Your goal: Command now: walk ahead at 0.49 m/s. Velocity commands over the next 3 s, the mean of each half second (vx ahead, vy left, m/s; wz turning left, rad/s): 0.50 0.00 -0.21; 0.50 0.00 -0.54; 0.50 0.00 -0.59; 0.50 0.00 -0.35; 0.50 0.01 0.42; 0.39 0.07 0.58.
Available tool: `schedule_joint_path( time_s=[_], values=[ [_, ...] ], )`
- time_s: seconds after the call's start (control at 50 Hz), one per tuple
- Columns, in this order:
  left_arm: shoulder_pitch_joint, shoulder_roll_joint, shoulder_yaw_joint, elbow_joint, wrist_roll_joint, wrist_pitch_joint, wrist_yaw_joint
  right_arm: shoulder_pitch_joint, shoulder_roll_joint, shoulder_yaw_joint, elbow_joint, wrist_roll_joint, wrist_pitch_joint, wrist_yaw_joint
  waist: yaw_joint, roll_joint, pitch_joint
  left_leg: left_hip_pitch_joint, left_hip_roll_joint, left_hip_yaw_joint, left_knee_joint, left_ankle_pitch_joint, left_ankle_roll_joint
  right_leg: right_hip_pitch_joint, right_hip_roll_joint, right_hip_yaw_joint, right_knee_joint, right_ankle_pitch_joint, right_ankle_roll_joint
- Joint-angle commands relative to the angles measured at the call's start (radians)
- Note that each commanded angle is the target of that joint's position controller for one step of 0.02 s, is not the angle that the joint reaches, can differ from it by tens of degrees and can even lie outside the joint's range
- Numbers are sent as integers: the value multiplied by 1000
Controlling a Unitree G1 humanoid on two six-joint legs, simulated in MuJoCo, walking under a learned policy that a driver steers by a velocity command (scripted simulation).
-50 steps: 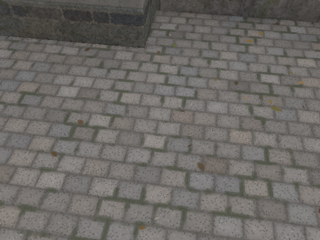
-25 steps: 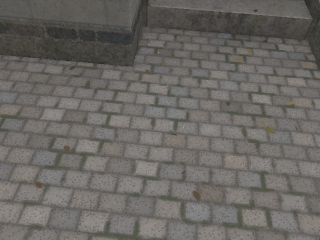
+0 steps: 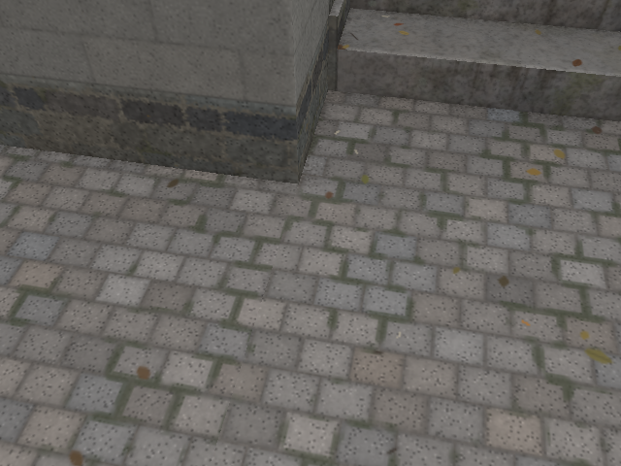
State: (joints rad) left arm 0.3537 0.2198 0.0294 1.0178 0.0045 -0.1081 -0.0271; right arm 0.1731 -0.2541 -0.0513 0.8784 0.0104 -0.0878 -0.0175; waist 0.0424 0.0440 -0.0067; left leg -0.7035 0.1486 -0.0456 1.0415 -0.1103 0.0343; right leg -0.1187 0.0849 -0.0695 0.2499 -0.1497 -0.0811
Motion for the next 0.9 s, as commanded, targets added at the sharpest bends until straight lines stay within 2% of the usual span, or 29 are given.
schedule_joint_path(
  time_s=[0.02,0.08,0.16,0.2,0.22,0.24,0.26,0.28,0.3,0.32,0.34,0.36,0.38,0.4,0.44,0.5,0.56,0.62,0.7,0.72,0.76,0.78,0.8,0.82,0.84,0.86,0.88,0.9],
  values=[
    [-27,144,22,-60,-5,-9,21,-18,-28,-4,-51,-5,-7,5,-30,-81,69,-5,10,4,-196,160,-15,-70,-269,169,-155,169,-150],
    [31,168,27,-45,-17,-2,27,-132,-20,4,-80,4,-13,18,11,-83,81,33,-31,40,-368,225,-21,-15,-267,144,-151,141,-130],
    [98,169,31,-17,-26,16,31,-236,-33,7,-127,11,-22,43,38,-87,111,14,-51,32,-480,156,-1,117,-322,168,-86,134,-121],
    [91,180,37,-17,-28,27,35,-217,-57,0,-136,11,-33,53,7,-98,98,78,-71,29,-527,80,18,150,-343,199,-30,183,-107],
    [72,192,41,-24,-27,32,36,-168,-77,-9,-128,11,-39,53,-26,-115,70,165,-94,44,-542,47,28,147,-340,204,21,272,-97],
    [44,192,40,-34,-23,37,35,-56,-110,-28,-98,10,-43,50,-91,-116,6,325,-127,69,-563,32,46,124,-303,181,146,424,-78],
    [28,159,26,-51,-11,37,33,141,-173,-56,-46,6,-46,40,-174,-95,-128,610,-85,31,-531,54,84,4,-238,139,380,425,-44],
    [105,54,-4,-78,-2,25,27,304,-284,-83,-21,-20,-43,32,-177,102,-314,1032,182,-317,-541,-11,198,-355,-98,59,786,81,23],
    [162,16,-17,-65,-30,3,24,335,-246,-71,-9,-23,-37,36,-162,269,-436,1144,305,-675,-705,-135,273,-551,-19,167,1014,-413,38],
    [91,139,16,-73,-58,-7,25,261,-161,-46,-23,-17,-39,35,-159,163,-298,1022,271,-573,-729,-174,219,-629,-81,233,1105,-371,23],
    [13,159,24,-99,-63,-7,29,168,-119,-32,-42,-12,-39,33,-132,103,-181,872,243,-408,-744,-125,177,-643,-137,199,1098,-279,15],
    [-24,145,28,-105,-50,1,36,91,-89,-21,-46,-11,-40,36,-100,32,-104,724,200,-291,-787,-57,157,-598,-176,184,1044,-197,21],
    [-19,130,38,-104,-40,15,40,50,-63,-15,-44,-15,-44,38,-67,45,-59,632,159,-194,-827,-21,136,-547,-208,189,986,-143,21],
    [4,104,39,-100,-40,32,38,32,-53,-14,-35,-20,-46,40,-44,61,-35,568,132,-127,-858,1,126,-494,-221,186,962,-111,23],
    [13,67,40,-106,-42,56,35,39,-63,-21,-16,-24,-51,35,-24,48,-1,523,116,-26,-890,96,135,-490,-222,174,947,-70,26],
    [-59,71,49,-148,-33,71,36,67,-90,-31,5,-30,-50,19,-27,17,35,546,119,61,-908,171,144,-586,-222,195,863,36,37],
    [-143,65,50,-185,-28,64,22,85,-111,-36,14,-30,-40,4,-43,11,57,586,113,131,-920,174,134,-616,-212,176,689,159,45],
    [-256,51,41,-229,-22,60,0,121,-135,-43,23,-21,-29,-8,-83,-5,90,638,127,188,-923,170,126,-619,-207,109,550,216,38],
    [-363,47,36,-294,-26,59,-26,176,-153,-53,41,-5,-4,-11,-114,-7,122,772,162,234,-868,230,113,-655,-195,48,451,139,11],
    [-372,51,37,-308,-28,60,-31,174,-161,-56,41,0,2,-11,-108,-1,120,795,168,247,-840,286,106,-640,-185,28,435,97,0],
    [-344,79,50,-325,-29,63,-38,145,-189,-64,29,6,13,-13,-69,32,75,809,165,280,-733,589,85,-521,-128,-34,420,2,-34],
    [-286,103,64,-321,-31,66,-38,130,-205,-68,22,10,20,-15,-30,55,29,808,161,292,-632,757,74,-425,-86,-64,424,-48,-55],
    [-165,144,87,-296,-36,66,-35,107,-217,-70,15,14,28,-16,43,56,-38,777,139,308,-460,852,57,-261,-38,-84,385,-46,-85],
    [2,214,125,-251,-35,68,-20,98,-211,-65,5,15,28,-16,125,20,-126,641,93,319,-213,736,15,12,-10,-46,308,16,-126],
    [79,316,147,-229,-35,75,3,124,-105,-33,-27,-30,14,-10,91,-211,-181,320,3,301,128,-35,-29,273,-235,305,298,83,-190],
    [52,355,142,-270,-22,56,-5,180,-40,-7,-83,-9,-30,5,10,-312,-358,-3,-191,67,399,-512,-60,524,-432,906,96,-146,-400],
    [64,266,118,-266,-17,44,-11,33,-137,-28,-104,37,-69,14,80,-146,-298,-122,-136,-53,430,-444,-31,500,-416,854,21,-120,-327],
    [15,225,107,-268,-19,34,-9,-12,-142,-28,-123,47,-83,14,54,-121,-180,-149,-94,-41,359,-338,-6,378,-381,691,31,-26,-280]
  ],
)
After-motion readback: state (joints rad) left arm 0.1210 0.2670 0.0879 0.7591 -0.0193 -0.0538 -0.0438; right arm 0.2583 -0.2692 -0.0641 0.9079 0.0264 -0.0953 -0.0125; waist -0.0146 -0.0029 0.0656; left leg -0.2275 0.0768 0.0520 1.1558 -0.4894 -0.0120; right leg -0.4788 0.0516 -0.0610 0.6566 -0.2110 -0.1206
